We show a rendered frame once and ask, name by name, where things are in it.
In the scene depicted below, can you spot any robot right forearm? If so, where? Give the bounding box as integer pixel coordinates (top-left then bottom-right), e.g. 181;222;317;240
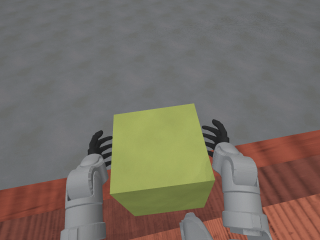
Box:
212;142;273;240

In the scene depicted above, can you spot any right robot hand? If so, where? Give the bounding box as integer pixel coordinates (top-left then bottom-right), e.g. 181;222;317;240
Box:
202;119;229;157

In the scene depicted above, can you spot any left robot hand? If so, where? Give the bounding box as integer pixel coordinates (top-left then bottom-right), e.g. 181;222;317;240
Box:
88;130;113;167

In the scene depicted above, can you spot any carton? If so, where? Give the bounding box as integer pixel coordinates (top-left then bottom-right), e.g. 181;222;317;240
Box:
110;103;215;217

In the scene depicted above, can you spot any robot left forearm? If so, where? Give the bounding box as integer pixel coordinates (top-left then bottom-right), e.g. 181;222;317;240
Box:
60;153;109;240

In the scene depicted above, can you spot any robot right thigh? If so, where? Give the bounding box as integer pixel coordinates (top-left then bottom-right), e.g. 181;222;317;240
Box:
179;216;214;240

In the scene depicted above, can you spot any robot right shin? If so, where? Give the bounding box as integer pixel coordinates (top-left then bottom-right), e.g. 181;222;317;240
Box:
184;212;196;219

